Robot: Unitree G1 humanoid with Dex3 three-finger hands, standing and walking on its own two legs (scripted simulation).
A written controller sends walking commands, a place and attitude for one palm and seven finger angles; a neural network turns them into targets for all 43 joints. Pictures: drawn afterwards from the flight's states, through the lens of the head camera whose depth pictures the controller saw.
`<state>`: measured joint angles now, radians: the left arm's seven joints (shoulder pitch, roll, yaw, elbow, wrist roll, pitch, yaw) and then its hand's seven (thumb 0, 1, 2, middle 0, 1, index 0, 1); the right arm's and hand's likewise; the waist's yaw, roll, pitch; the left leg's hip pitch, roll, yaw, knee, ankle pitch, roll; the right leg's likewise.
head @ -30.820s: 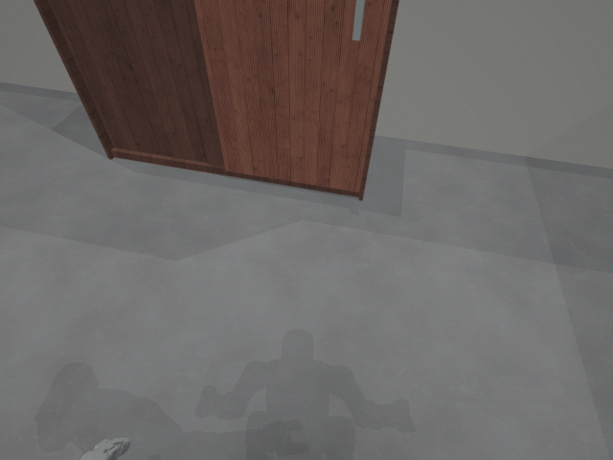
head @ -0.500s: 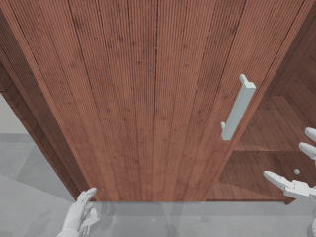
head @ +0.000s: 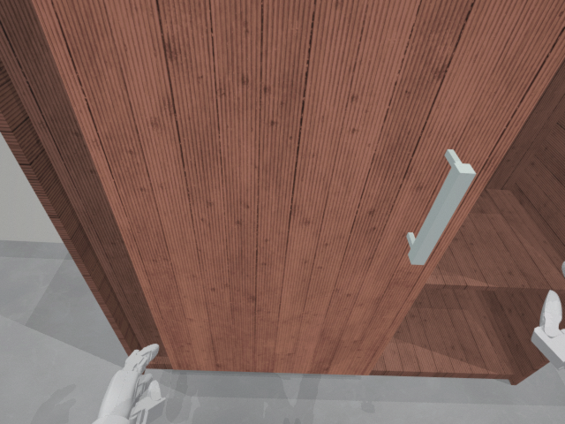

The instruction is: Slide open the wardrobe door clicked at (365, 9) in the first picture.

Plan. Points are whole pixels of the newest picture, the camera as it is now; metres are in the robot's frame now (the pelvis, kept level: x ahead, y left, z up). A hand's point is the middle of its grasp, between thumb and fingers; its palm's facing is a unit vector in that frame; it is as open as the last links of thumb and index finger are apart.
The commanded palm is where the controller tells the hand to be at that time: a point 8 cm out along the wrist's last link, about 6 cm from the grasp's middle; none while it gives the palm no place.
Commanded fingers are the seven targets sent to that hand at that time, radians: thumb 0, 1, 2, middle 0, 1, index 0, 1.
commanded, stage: draw the hand back to the body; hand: right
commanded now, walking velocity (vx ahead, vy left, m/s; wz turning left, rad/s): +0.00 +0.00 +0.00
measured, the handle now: (432, 210) +0.44 -0.27 +0.09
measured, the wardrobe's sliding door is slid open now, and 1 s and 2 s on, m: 0.54 0.54 0.54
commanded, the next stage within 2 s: step back with the hand held close in 0.24 s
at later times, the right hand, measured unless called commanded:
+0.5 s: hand (540, 334) +0.17 -0.26 +0.16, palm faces +0.47 +0.79 -0.40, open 7.4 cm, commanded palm +0.12 -0.29 +0.17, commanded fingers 0.00 -0.90 -0.90 0.20 0.30 0.20 0.30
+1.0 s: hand out of the picture +0.10 -0.32 +0.15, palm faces +0.52 +0.73 -0.44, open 7.4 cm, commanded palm +0.04 -0.35 +0.17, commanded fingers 0.00 -0.90 -0.90 0.20 0.30 0.20 0.30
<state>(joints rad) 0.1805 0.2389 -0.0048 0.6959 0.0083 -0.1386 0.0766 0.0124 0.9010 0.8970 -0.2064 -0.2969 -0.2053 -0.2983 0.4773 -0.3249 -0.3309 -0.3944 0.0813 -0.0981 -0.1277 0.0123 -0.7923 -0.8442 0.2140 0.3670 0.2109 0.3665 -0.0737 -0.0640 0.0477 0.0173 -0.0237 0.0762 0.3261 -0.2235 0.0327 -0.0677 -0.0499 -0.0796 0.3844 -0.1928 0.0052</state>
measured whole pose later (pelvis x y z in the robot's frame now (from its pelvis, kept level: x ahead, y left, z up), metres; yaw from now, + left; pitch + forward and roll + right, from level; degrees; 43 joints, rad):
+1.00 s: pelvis -0.09 -0.04 -0.02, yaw -2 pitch -2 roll +2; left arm 0.22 0.22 -0.01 0.59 -0.01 -0.10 0.09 0.01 0.90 0.90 -0.21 -0.30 -0.21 -0.30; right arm 0.51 -0.37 -0.42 -0.47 0.02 -0.22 -0.16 0.02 -0.89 -0.89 0.21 0.31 0.21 0.31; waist -0.03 -0.04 0.04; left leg -0.33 -0.02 0.00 0.57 -0.21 -0.02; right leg -0.42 0.00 -0.06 0.60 -0.18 -0.07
